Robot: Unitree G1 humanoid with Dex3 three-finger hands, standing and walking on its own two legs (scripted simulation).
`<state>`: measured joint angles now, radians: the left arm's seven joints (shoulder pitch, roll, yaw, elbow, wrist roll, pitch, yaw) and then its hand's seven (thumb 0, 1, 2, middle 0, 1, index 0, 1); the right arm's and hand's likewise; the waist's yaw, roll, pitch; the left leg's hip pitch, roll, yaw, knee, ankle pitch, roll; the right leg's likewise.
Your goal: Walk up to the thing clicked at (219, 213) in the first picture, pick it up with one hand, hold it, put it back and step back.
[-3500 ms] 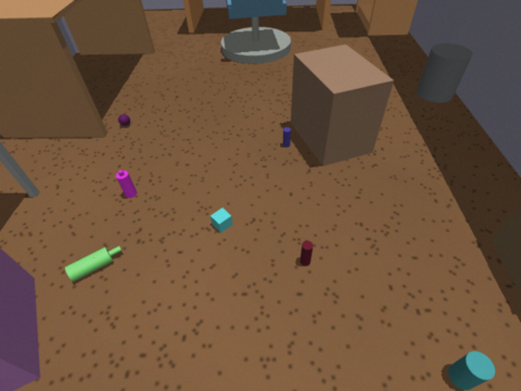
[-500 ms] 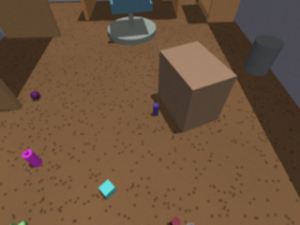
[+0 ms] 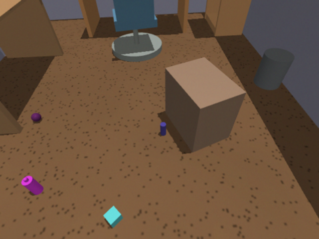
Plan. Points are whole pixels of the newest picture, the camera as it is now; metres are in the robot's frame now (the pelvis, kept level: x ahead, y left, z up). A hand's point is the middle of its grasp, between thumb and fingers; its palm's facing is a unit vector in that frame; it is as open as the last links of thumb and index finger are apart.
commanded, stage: walk up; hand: left
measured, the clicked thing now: (113, 216) +0.41 +0.32 -0.74
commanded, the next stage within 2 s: stand in 0.84 s
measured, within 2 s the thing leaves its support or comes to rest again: neither
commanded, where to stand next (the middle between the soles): +0.05 +0.01 m, yaw +1 degrees
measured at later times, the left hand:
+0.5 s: hand out of the picture +0.07 +0.25 -0.15, palm faces -0.02 -0.94 -0.34, open 7.4 cm
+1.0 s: hand out of the picture +0.11 +0.24 -0.15, palm faces -0.04 -0.94 -0.33, open 7.4 cm
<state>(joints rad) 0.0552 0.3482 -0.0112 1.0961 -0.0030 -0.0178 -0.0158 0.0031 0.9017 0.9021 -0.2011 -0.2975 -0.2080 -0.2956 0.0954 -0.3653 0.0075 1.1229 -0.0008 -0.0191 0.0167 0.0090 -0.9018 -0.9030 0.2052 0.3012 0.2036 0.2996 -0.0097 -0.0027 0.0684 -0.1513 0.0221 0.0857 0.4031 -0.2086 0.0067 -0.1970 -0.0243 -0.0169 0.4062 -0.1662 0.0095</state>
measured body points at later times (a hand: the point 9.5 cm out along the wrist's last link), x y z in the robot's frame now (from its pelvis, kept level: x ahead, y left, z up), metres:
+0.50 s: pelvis +0.01 +0.00 +0.01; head +0.02 -0.01 +0.46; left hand +0.07 +0.30 -0.13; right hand +0.09 -0.30 -0.13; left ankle +0.01 +0.11 -0.74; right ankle +0.04 -0.13 -0.74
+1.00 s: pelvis +0.02 +0.00 +0.01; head +0.03 -0.01 +0.46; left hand +0.11 +0.29 -0.13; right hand +0.09 -0.31 -0.13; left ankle +0.01 +0.11 -0.74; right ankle +0.04 -0.13 -0.74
